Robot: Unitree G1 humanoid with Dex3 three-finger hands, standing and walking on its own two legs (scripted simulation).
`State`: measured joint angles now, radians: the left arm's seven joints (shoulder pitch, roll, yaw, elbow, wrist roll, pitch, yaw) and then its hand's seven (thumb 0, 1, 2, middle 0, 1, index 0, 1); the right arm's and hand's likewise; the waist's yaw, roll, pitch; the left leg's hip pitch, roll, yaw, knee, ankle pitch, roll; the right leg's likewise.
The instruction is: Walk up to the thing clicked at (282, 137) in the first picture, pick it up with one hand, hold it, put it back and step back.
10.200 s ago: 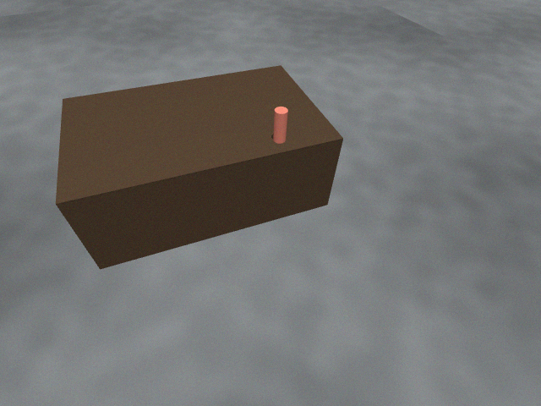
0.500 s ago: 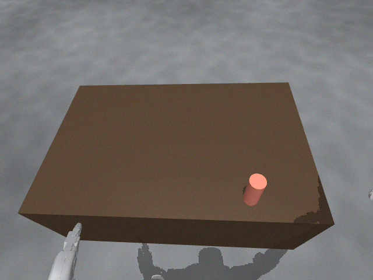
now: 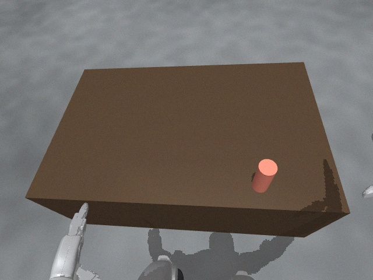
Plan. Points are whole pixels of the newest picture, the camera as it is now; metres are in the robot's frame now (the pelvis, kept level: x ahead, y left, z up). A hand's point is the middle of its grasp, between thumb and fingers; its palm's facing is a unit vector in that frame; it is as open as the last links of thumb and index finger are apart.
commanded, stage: approach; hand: right
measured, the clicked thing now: (263, 176) +0.44 -0.17 -0.22
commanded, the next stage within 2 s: close in in 0.34 s
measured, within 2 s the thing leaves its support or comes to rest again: neither
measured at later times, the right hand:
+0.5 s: hand (294, 187) +0.40 -0.25 -0.20, palm faces +0.02 +1.00 +0.07, open 17.7 cm
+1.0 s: hand (265, 184) +0.42 -0.18 -0.22, palm faces +0.03 +1.00 +0.04, open 17.7 cm
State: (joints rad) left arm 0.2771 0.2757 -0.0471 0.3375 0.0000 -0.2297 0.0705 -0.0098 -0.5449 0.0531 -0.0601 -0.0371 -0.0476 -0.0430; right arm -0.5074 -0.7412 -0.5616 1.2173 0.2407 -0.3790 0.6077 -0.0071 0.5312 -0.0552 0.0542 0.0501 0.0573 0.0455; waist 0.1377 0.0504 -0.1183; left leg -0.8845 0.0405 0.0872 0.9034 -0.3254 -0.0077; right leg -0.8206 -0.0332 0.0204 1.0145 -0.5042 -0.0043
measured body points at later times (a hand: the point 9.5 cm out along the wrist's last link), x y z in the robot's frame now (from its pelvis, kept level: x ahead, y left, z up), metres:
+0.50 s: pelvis -0.05 +0.00 -0.14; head +0.14 -0.09 +0.26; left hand +0.13 +0.26 -0.04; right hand +0.40 -0.31 -0.21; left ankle +0.06 +0.13 -0.68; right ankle -0.01 -0.11 -0.68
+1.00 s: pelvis -0.07 -0.01 -0.17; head +0.11 -0.07 +0.24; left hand +0.10 +0.26 -0.03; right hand +0.41 -0.23 -0.22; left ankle +0.06 +0.13 -0.68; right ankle -0.02 -0.11 -0.68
